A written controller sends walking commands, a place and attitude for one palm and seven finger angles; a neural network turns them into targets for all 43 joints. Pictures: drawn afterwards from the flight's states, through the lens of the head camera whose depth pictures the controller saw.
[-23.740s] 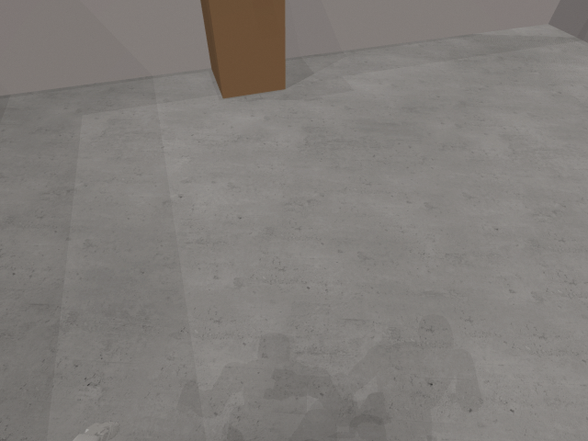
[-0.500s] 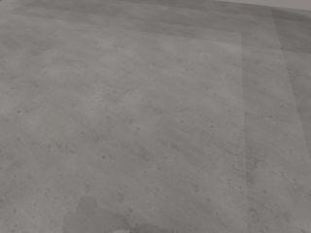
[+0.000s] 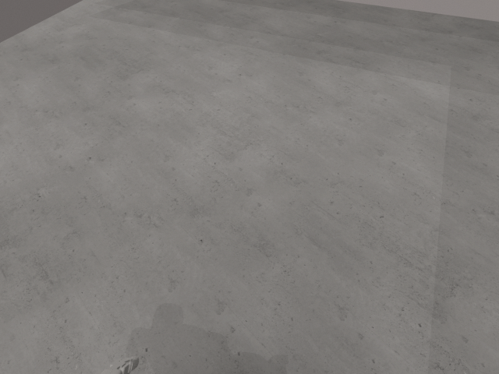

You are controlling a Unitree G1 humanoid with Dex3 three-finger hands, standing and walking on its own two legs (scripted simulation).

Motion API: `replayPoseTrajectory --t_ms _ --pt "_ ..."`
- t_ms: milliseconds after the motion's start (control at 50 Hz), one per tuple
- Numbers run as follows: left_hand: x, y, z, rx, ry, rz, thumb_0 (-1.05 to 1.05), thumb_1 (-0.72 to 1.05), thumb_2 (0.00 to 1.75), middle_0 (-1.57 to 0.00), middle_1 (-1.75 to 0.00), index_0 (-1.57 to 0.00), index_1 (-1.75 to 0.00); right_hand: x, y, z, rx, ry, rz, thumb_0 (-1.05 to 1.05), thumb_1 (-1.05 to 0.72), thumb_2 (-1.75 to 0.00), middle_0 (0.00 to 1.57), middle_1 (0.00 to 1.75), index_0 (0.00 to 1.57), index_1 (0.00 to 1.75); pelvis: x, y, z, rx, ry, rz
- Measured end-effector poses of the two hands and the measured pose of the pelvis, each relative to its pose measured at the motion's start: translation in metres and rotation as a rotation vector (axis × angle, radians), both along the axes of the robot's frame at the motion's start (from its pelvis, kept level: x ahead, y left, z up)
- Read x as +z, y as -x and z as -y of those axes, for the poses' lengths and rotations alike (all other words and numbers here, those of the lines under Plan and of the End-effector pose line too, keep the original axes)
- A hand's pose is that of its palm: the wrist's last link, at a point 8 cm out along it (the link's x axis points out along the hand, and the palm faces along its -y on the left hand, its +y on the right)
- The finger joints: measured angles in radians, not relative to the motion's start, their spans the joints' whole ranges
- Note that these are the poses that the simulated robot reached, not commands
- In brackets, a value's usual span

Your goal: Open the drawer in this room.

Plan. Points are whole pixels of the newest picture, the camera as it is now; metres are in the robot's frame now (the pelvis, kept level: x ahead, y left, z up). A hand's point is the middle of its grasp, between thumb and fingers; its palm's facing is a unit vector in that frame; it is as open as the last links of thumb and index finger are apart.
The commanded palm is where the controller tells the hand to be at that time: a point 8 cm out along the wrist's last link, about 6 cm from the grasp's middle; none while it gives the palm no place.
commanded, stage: turn or walk to find it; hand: left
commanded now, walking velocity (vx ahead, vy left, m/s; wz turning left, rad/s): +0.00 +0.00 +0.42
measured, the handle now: out of the picture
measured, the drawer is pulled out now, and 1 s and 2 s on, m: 0.00 0.00 0.00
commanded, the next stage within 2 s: none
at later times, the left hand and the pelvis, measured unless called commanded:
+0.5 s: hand out of the picture -0.07 +0.24 -0.18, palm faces +0.30 -0.93 -0.23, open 7.4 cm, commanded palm none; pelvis -0.03 +0.03 +0.00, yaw +14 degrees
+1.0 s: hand out of the picture -0.03 +0.22 -0.14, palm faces +0.43 -0.86 -0.27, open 7.4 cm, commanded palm none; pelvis -0.05 -0.01 +0.00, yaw +27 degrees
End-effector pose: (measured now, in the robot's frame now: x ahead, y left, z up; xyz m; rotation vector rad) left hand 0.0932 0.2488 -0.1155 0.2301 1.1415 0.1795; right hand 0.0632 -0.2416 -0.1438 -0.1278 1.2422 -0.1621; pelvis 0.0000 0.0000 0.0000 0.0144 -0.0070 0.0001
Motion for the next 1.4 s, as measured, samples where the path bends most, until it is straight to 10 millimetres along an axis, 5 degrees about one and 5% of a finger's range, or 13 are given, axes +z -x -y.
replayPoseTrajectory --t_ms 260,500,620,740,940,1140,1260,1400 --pt "0.004 0.088 0.020 0.166 0.030 -0.093 0.01 0.90 0.90 -0.20 -0.30 -0.21 -0.30 0.008 0.014 0.020 0.104 0.023 -0.130 0.01 -0.91 -0.90 0.20 0.30 0.20 0.30 0.012 0.011 0.010 0.143 -0.014 0.013" --pt "-0.035 0.185 -0.032 0.350 0.086 -0.236 0.01 0.90 0.90 -0.20 -0.30 -0.21 -0.30 0.024 -0.045 -0.049 0.304 0.092 0.028 0.01 -0.91 -0.90 0.19 0.30 0.20 0.30 -0.001 0.032 -0.032 0.244 0.016 0.013" --pt "-0.021 0.185 -0.052 0.385 0.081 -0.190 0.01 0.90 0.90 -0.19 -0.30 -0.20 -0.30 0.038 -0.051 -0.077 0.358 0.083 0.065 0.01 -0.91 -0.90 0.20 0.30 0.20 0.30 0.012 0.040 -0.042 0.290 0.037 0.018" --pt "-0.009 0.168 -0.057 0.397 0.058 -0.099 0.01 0.90 0.90 -0.19 -0.30 -0.20 -0.30 0.035 -0.044 -0.084 0.383 0.051 0.052 0.01 -0.91 -0.90 0.20 0.30 0.20 0.30 0.015 0.045 -0.040 0.338 0.035 0.013" --pt "0.002 0.143 -0.024 0.410 0.009 0.015 0.01 0.90 0.90 -0.20 -0.30 -0.20 -0.30 0.004 -0.025 -0.043 0.397 0.013 -0.051 0.01 -0.90 -0.90 0.20 0.30 0.20 0.30 0.004 0.046 -0.004 0.428 0.004 -0.016" --pt "0.008 0.200 0.028 0.537 0.026 -0.065 0.01 0.90 0.90 -0.20 -0.30 -0.21 -0.30 0.003 -0.039 -0.016 0.476 0.034 -0.112 0.01 -0.91 -0.90 0.20 0.30 0.20 0.30 0.011 0.048 0.015 0.535 -0.019 0.004" --pt "0.000 0.247 0.041 0.632 0.064 -0.125 0.01 0.90 0.90 -0.20 -0.30 -0.21 -0.30 0.010 -0.058 -0.036 0.573 0.062 -0.110 0.01 -0.91 -0.90 0.19 0.30 0.20 0.30 0.012 0.053 0.011 0.595 -0.022 -0.006" --pt "-0.029 0.318 0.037 0.763 0.119 -0.203 0.01 0.90 0.90 -0.20 -0.30 -0.21 -0.30 0.017 -0.090 -0.100 0.719 0.082 0.029 0.01 -0.91 -0.90 0.19 0.30 0.20 0.30 -0.003 0.072 -0.010 0.670 0.008 -0.005"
